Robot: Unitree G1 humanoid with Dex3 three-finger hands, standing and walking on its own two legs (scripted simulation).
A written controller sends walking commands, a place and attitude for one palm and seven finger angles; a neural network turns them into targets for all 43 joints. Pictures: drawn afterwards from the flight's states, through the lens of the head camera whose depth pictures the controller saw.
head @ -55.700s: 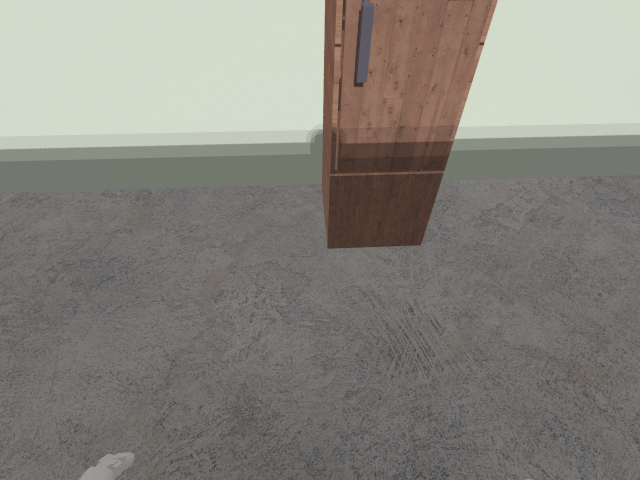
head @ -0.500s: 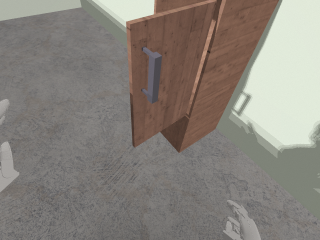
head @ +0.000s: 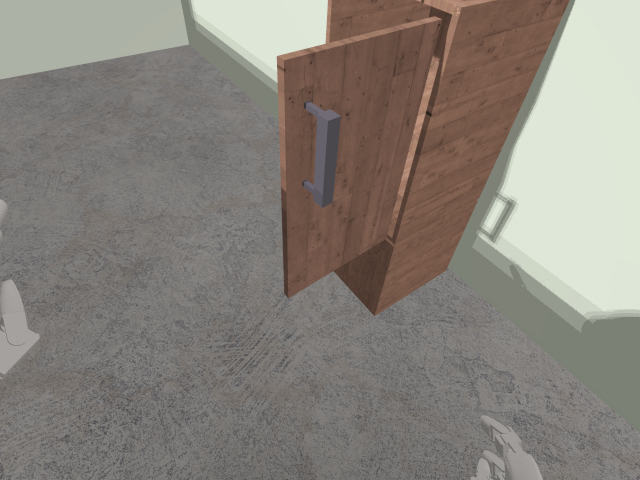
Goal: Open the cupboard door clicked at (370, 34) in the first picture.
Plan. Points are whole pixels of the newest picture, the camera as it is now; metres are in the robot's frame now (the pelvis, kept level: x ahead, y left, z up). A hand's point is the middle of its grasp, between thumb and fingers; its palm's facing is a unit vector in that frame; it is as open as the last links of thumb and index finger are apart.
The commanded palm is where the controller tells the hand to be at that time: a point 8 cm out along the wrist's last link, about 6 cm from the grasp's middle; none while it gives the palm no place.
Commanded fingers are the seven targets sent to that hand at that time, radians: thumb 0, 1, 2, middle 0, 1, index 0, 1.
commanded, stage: stop stepping back and stand still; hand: left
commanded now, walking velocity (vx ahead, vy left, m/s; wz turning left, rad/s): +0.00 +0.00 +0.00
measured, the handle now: (317, 155) +0.61 +0.03 +0.09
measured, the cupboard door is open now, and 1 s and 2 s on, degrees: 93 93 93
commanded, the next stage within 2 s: let the arm hang, fingers relaxed in 0.08 s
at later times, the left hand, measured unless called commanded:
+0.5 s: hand out of the picture +0.04 +0.19 -0.17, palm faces +0.02 -0.99 -0.16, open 7.1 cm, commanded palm none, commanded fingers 0.00 0.90 0.90 -0.20 -0.30 -0.20 -0.30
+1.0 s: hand out of the picture -0.04 +0.19 -0.17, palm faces +0.05 -0.98 -0.20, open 7.4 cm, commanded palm none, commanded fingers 0.00 0.90 0.90 -0.20 -0.30 -0.20 -0.30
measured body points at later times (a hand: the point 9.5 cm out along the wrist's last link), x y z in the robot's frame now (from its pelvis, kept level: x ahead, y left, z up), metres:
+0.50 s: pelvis -0.02 +0.01 +0.00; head +0.01 +0.04 +0.45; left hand +0.04 +0.24 -0.16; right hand +0.06 -0.25 -0.13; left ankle +0.01 +0.11 -0.74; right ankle +0.01 -0.10 -0.74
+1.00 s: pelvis -0.02 +0.02 +0.01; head -0.01 +0.01 +0.46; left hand -0.04 +0.24 -0.15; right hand -0.03 -0.18 -0.16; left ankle +0.01 +0.11 -0.74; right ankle +0.01 -0.10 -0.74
